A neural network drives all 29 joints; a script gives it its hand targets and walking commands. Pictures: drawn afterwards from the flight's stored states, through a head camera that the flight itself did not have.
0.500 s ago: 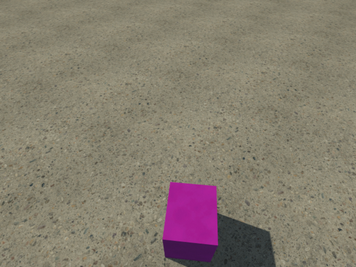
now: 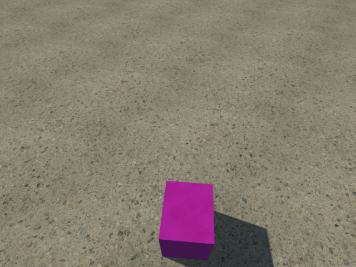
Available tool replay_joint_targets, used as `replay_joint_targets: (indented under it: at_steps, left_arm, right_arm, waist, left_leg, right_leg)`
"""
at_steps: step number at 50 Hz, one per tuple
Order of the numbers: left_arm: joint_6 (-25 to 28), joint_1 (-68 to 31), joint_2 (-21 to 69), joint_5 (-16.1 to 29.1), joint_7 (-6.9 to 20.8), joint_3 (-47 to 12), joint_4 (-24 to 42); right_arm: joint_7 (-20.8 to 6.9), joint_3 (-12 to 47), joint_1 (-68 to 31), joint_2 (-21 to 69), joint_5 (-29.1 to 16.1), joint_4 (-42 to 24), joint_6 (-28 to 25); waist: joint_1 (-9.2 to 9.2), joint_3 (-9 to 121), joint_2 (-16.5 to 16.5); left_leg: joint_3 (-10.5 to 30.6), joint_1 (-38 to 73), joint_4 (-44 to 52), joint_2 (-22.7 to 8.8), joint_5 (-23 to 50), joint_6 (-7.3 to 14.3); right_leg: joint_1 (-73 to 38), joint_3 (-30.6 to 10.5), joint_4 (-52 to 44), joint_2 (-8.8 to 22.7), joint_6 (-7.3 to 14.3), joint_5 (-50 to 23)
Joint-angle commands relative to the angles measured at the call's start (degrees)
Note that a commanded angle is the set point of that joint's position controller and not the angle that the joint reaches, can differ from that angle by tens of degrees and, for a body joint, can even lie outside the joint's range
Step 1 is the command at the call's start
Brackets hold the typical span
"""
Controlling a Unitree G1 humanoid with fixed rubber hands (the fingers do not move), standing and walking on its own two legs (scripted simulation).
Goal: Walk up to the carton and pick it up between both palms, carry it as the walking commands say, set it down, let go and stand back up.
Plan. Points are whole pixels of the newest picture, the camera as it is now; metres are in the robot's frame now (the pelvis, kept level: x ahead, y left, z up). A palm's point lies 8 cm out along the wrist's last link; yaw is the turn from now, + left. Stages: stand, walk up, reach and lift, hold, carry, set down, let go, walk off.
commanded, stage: walk up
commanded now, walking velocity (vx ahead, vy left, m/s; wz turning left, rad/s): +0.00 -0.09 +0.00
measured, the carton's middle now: (187, 220) +0.46 -0.04 -0.63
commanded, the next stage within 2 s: none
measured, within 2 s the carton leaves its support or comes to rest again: neither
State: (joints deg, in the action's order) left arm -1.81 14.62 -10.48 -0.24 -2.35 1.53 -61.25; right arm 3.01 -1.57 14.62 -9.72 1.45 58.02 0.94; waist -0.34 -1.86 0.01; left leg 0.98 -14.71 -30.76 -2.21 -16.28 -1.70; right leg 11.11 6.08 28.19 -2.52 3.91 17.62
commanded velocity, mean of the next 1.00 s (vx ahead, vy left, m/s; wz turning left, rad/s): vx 0.00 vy -0.09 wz -0.02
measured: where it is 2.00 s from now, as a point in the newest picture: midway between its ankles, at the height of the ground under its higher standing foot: outside the picture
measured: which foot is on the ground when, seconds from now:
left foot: down 0.00-0.40, up 0.42-0.66, down 0.68-1.00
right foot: down 0.00-0.70, up 0.72-0.98, down 1.00-1.00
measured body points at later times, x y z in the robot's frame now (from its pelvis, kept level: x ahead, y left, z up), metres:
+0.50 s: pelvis +0.00 -0.02 +0.00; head +0.02 -0.03 +0.45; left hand +0.02 +0.22 -0.15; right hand +0.05 -0.26 -0.16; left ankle -0.03 +0.11 -0.70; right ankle -0.03 -0.07 -0.73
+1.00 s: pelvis +0.01 -0.07 -0.01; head +0.03 -0.08 +0.44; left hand +0.08 +0.19 -0.15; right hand +0.05 -0.32 -0.16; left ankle -0.02 +0.09 -0.73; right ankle +0.01 -0.21 -0.74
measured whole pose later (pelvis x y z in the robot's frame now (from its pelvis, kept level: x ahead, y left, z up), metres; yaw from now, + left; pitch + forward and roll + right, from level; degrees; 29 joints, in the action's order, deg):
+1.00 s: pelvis +0.01 -0.07 -0.01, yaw -3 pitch +0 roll +0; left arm -1.7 10.6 -14.1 -1.3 -0.4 2.3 -56.6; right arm 2.8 -2.7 13.2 -11.2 2.4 56.0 1.5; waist 0.7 -3.3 -0.4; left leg -5.9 -12.6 -34.8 -7.6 -21.1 -3.8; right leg 17.1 1.7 34.4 3.5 -0.4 15.9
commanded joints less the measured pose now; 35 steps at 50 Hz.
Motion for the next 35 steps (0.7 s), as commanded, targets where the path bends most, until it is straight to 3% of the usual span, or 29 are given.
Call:
replay_joint_targets:
  at_steps: [1, 5, 6, 8, 10, 12, 15, 16, 17, 18, 19, 21, 22, 23, 24, 26, 28, 30, 31, 32, 33, 34, 35]
  left_arm:
    - [0.6, 3.5, -6.8, 0.1, -0.2, 1.1, 1.7]
    - [0.5, 2.9, -6.8, 0.1, -0.5, 1.1, 1.7]
    - [0.4, 2.3, -7.1, 0.2, -0.3, 1.3, 2.0]
    - [0.2, 2.4, -6.4, 0.1, -0.2, 1.2, 2.5]
    - [0.2, 2.4, -5.6, -0.1, 0.1, 1.0, 2.9]
    - [0.4, 2.8, -4.9, -0.2, 0.3, 0.9, 3.1]
    - [0.7, 4.4, -5.5, -0.2, 0.4, 0.9, 3.1]
    - [0.9, 6.2, -6.7, -0.3, 0.3, 1.1, 2.5]
    - [0.9, 7.8, -7.7, -0.4, 0.0, 1.4, 2.3]
    - [1.0, 8.5, -9.0, -0.5, -0.3, 1.4, 2.2]
    - [1.1, 8.8, -9.1, -0.6, -0.5, 1.3, 2.5]
    - [1.2, 6.0, -7.7, -0.7, -0.9, 0.9, 2.8]
    - [1.1, 4.5, -7.0, -0.6, -1.0, 1.2, 3.6]
    - [1.2, 4.0, -6.7, -0.5, -1.0, 0.9, 3.9]
    - [1.2, 3.8, -6.8, -0.4, -0.9, 0.9, 4.1]
    - [1.2, 3.4, -6.8, -0.7, -0.8, 1.0, 4.3]
    - [1.1, 4.5, -6.6, -0.8, -0.9, 1.1, 2.8]
    - [0.9, 4.1, -6.8, -0.4, -0.7, 1.2, 2.3]
    - [0.6, 2.5, -7.4, -0.5, -0.4, 1.4, 2.8]
    - [0.7, 1.4, -5.9, -0.3, -0.1, 0.8, 3.8]
    - [0.6, -0.6, -4.8, -1.0, 0.2, 0.7, 5.7]
    - [0.1, -0.6, -4.7, -1.1, 0.0, 1.4, 5.3]
    - [-0.4, -0.7, -5.6, -1.1, 0.4, 2.0, 5.5]
  right_arm:
    - [0.3, -1.1, 2.5, -5.5, 0.0, -2.6, -0.4]
    - [0.4, -1.3, 3.2, -5.6, -0.2, -2.4, -0.3]
    - [0.4, -1.6, 3.3, -6.4, -0.2, -2.7, -0.3]
    - [0.5, -1.7, 4.5, -7.5, 0.1, -2.6, -0.3]
    - [0.7, -1.9, 3.8, -8.7, 0.3, -2.6, -0.1]
    - [0.8, -2.0, 3.7, -9.0, 0.4, -3.0, 0.2]
    - [0.8, -2.0, 1.2, -8.8, 0.5, -4.0, 0.4]
    - [0.7, -1.9, 0.2, -7.8, 0.2, -4.7, 0.4]
    - [0.5, -1.5, -0.9, -5.7, 0.0, -5.2, 0.4]
    - [0.4, -1.2, -2.7, -4.6, -0.2, -5.9, 0.7]
    - [0.5, -1.7, -3.2, -4.5, -0.3, -6.5, 0.8]
    - [0.1, -2.2, -2.2, -4.7, -0.4, -6.1, 1.0]
    - [-0.1, -2.3, -1.3, -4.2, -0.4, -6.1, 1.0]
    - [-0.2, -2.2, -0.9, -4.0, -0.4, -5.8, 1.1]
    - [-0.3, -2.0, -1.7, -4.2, -0.3, -6.3, 1.0]
    - [-0.3, -1.7, -1.6, -3.8, -0.5, -6.6, 1.1]
    - [-0.1, -1.7, -1.4, -3.2, -0.7, -6.3, 0.8]
    - [0.4, -1.7, 1.5, -3.2, -0.8, -5.1, 0.0]
    - [1.0, -2.4, 3.9, -5.9, -0.6, -4.5, -0.3]
    - [1.6, -3.6, 6.4, -10.2, 0.0, -3.7, -0.5]
    - [2.1, -4.1, 8.1, -13.8, 0.5, -3.5, -0.5]
    - [2.0, -3.2, 5.6, -13.0, 0.5, -3.5, -0.3]
    - [1.9, -2.9, 2.6, -11.7, 0.4, -4.6, -0.3]
  waist:
    - [-0.03, 1.9, -0.5]
    - [0.00, 1.7, 0.9]
    - [-0.28, 1.5, 1.2]
    - [-0.44, 0.2, -0.7]
    - [-0.43, 0.0, -4.8]
    - [-0.25, -1.0, -6.3]
    - [1.00, -1.0, -5.5]
    - [1.68, 0.5, -1.5]
    - [2.83, 0.5, 3.4]
    - [3.95, -0.4, 7.5]
    - [4.47, 0.0, 7.0]
    - [2.98, 1.0, 5.2]
    - [2.59, 0.2, 6.5]
    - [1.95, 0.4, 7.2]
    - [1.74, 1.0, 5.8]
    - [1.43, 1.4, 7.1]
    - [1.42, 1.4, 5.7]
    - [-0.41, 3.2, 5.3]
    - [-2.11, 3.9, 5.1]
    - [-3.07, 5.5, -3.3]
    - [-3.88, 4.2, -13.0]
    - [-2.92, 3.3, -10.6]
    - [-2.26, 2.0, -7.9]
  left_leg:
    - [-0.3, -0.8, 0.4, -3.6, 12.9, 2.6]
    - [-1.3, -0.2, -0.7, -3.5, 14.6, 2.2]
    - [-0.4, 0.3, 0.2, -4.5, 15.9, 2.6]
    - [3.9, 0.6, 3.1, -7.4, 16.6, 4.1]
    - [9.0, 1.6, 6.0, -10.6, 15.0, 5.8]
    - [12.0, 1.0, 7.3, -12.1, 14.3, 6.9]
    - [8.5, -3.3, 5.7, -9.7, 10.8, 5.3]
    - [4.3, -4.9, 2.4, -6.6, 10.0, 3.8]
    - [-2.0, -8.4, -5.0, -1.4, 4.4, 1.4]
    - [-5.0, -11.0, -11.6, 0.7, -8.3, 0.4]
    - [-3.9, -12.3, -19.1, -0.1, -13.8, -0.1]
    - [-1.7, -11.4, -23.9, -1.1, -12.7, 0.2]
    - [-2.2, -11.7, -24.2, -0.8, -11.9, 0.5]
    - [-2.8, -10.4, -24.5, -0.5, -11.3, 0.7]
    - [-2.4, -9.6, -22.5, -0.5, -11.3, 1.0]
    - [-3.4, -6.9, -16.4, -0.6, -10.2, 1.3]
    - [-5.2, -5.3, -7.3, -0.1, -8.3, 0.9]
    - [-6.9, 1.2, 3.8, 0.7, 0.6, 1.5]
    - [-4.7, 9.5, 7.8, -1.8, 8.2, 2.9]
    - [5.4, 16.4, 9.0, -10.8, 18.2, 5.2]
    - [19.5, 19.9, 10.8, -23.0, 32.9, 10.5]
    - [16.7, 14.5, 10.1, -25.8, 35.3, 14.8]
    - [13.7, 10.2, 12.2, -25.2, 27.7, 15.7]
  right_leg:
    - [-1.7, -7.9, -6.7, 10.3, 0.7, -14.3]
    - [-1.4, -7.5, -5.7, 10.8, 1.4, -17.9]
    - [-0.3, -6.9, -5.3, 9.9, 0.8, -14.9]
    - [2.0, -5.9, -2.5, 7.5, -0.3, -11.6]
    - [5.0, -5.5, -0.6, 5.5, -1.2, -7.6]
    - [5.5, -5.1, 0.5, 4.6, -1.8, -6.7]
    - [0.6, -7.1, -3.5, 6.2, -1.3, -8.9]
    - [-2.6, -9.2, -6.1, 8.1, -0.9, -12.9]
    - [-5.5, -14.0, -11.1, 13.0, 1.7, -16.7]
    - [-4.6, -17.5, -13.5, 18.1, 4.5, -22.1]
    - [-5.0, -19.9, -13.4, 20.7, 6.9, -28.0]
    - [-3.6, -16.5, -11.1, 19.5, 6.8, -31.8]
    - [-3.3, -14.7, -10.0, 18.4, 8.0, -32.3]
    - [-2.0, -13.4, -9.0, 17.2, 7.6, -36.3]
    - [-2.3, -12.6, -8.1, 16.5, 8.1, -36.0]
    - [-2.3, -10.9, -7.4, 14.3, 6.9, -36.4]
    - [-5.1, -10.9, -6.4, 13.1, 5.9, -37.1]
    - [-4.6, -9.1, -1.8, 11.3, 4.4, -36.9]
    - [2.0, -7.9, 1.2, 9.3, 2.6, -27.7]
    - [10.1, -4.8, 7.4, 5.5, -0.4, -16.0]
    - [22.2, -4.3, 18.0, 1.2, -2.9, 10.4]
    - [21.1, -6.6, 29.0, 2.9, -3.6, 14.1]
    - [19.9, -7.8, 33.5, 3.6, -3.7, 12.2]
